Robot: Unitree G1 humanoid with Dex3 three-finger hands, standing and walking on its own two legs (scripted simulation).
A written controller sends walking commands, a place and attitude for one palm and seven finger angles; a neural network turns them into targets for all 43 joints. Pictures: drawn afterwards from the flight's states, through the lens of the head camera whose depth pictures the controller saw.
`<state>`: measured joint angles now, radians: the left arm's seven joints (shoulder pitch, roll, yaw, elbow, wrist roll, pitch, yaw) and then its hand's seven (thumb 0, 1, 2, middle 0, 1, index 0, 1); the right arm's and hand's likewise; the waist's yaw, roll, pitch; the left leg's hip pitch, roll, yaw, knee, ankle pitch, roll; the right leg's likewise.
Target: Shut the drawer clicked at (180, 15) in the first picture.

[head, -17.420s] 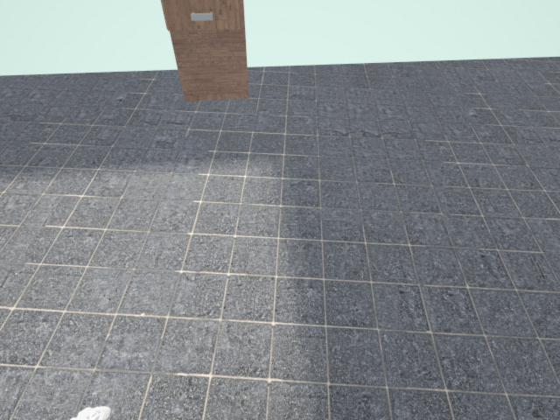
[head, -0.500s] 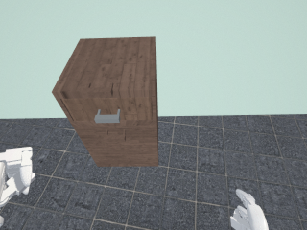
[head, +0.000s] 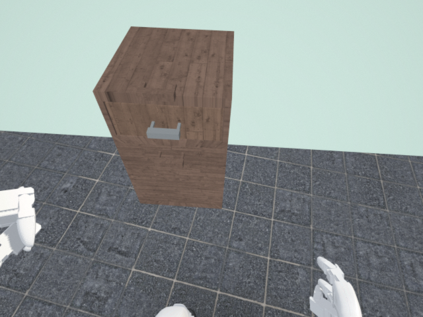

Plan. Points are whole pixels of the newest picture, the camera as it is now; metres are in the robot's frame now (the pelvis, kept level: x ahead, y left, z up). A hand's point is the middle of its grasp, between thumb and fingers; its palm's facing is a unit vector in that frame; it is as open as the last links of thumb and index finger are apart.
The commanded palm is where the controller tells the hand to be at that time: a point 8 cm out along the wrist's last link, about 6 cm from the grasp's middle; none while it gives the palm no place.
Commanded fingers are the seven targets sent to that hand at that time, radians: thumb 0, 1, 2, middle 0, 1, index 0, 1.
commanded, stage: step back with the hand held close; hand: left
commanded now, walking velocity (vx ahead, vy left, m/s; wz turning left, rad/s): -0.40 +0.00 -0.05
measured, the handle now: (164, 129) +0.69 +0.20 -0.15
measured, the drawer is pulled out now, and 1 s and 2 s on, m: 0.00 0.00 0.00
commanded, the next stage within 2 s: stop stepping back and stand still in 0.54 s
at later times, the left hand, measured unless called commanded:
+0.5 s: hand out of the picture +0.12 +0.24 +0.18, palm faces +0.38 -0.78 -0.49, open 3.2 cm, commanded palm +0.06 +0.28 +0.19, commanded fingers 0.00 0.90 0.90 -1.40 -1.60 -1.40 -1.60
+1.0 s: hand out of the picture +0.04 +0.24 +0.17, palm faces +0.31 -0.86 -0.41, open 3.2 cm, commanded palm -0.02 +0.28 +0.19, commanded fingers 0.00 0.90 0.90 -1.40 -1.60 -1.40 -1.60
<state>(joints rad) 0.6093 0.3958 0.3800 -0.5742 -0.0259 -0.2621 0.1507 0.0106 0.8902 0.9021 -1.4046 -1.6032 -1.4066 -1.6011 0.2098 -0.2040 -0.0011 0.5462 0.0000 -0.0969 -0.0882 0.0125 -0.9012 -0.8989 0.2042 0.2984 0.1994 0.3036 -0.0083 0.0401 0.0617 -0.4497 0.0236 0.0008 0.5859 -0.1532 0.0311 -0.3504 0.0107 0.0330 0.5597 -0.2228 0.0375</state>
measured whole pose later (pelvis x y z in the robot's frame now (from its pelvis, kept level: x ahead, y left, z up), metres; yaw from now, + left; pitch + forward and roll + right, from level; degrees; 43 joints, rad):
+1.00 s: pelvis -0.18 +0.02 +0.00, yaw -6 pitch +0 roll -1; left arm 0.62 0.37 0.37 -0.58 -0.04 -0.19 0.17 0.01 0.89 0.90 -1.41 -1.60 -1.41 -1.60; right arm 0.29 -0.24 -0.01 0.64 -0.01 -0.09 -0.10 0.01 -0.90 -0.90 0.20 0.30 0.20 0.30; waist -0.02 -0.01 -0.03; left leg -0.33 0.03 0.02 0.59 -0.29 0.02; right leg -0.35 -0.02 -0.07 0.65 -0.36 -0.01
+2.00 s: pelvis -0.16 +0.03 +0.01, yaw -4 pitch +2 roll -1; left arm 0.57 0.40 0.28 -0.41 -0.01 -0.20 0.10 0.01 0.89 0.90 -1.40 -1.60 -1.40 -1.60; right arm 0.17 -0.23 -0.01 0.64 0.00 -0.11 -0.04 0.01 -0.90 -0.90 0.20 0.30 0.20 0.30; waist 0.01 0.02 0.02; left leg -0.29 0.01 0.04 0.49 -0.23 0.02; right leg -0.23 0.00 -0.03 0.46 -0.25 0.00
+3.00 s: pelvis -0.18 +0.03 +0.02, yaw -4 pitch -2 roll +0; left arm 0.29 0.11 0.01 1.13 0.01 0.00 0.04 0.01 0.92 0.90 -0.20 -0.31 -0.20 -0.31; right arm 0.33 -0.11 -0.01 1.12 -0.02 0.00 -0.04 0.00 -0.91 -0.90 0.20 0.30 0.20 0.30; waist -0.01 0.02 0.03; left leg -0.22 -0.01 0.04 0.43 -0.18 0.02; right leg -0.19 -0.01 -0.03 0.44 -0.23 -0.01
